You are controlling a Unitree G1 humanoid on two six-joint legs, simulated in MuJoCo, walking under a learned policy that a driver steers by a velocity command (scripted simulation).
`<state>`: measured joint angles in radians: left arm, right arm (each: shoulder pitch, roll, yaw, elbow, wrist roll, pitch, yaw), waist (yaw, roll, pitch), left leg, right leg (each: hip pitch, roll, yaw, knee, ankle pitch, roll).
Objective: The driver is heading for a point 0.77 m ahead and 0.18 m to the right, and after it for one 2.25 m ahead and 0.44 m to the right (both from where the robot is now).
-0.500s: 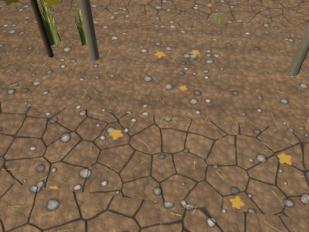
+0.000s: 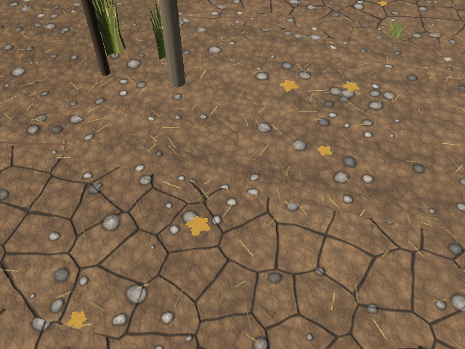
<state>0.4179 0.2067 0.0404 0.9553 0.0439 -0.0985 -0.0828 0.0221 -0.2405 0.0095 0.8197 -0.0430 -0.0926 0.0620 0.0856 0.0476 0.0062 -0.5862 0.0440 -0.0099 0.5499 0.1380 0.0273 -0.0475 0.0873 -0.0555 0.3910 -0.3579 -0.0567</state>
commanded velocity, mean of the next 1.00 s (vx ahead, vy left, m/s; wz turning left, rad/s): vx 0.28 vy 0.00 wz -0.34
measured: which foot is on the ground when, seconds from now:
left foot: up 0.00-0.00, down 0.02-0.42, up 0.44-0.84, down 0.86-1.00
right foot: down 0.00-0.06, up 0.08-0.40, down 0.42-0.86, up 0.88-1.00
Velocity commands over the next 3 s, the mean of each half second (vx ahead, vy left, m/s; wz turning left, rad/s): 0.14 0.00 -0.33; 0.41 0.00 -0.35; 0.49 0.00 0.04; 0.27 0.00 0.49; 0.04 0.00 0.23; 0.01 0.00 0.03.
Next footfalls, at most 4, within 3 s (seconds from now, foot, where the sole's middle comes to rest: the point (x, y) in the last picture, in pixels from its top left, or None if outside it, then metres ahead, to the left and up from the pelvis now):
0.02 left None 0.22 0.11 -0.77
0.42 right None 0.08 -0.11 -0.77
0.86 left None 0.31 0.03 -0.77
1.42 right None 0.54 -0.37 -0.95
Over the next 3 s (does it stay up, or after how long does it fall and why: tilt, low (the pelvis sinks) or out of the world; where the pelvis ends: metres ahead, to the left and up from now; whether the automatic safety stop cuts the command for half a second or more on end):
stays up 0.83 -0.31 -0.18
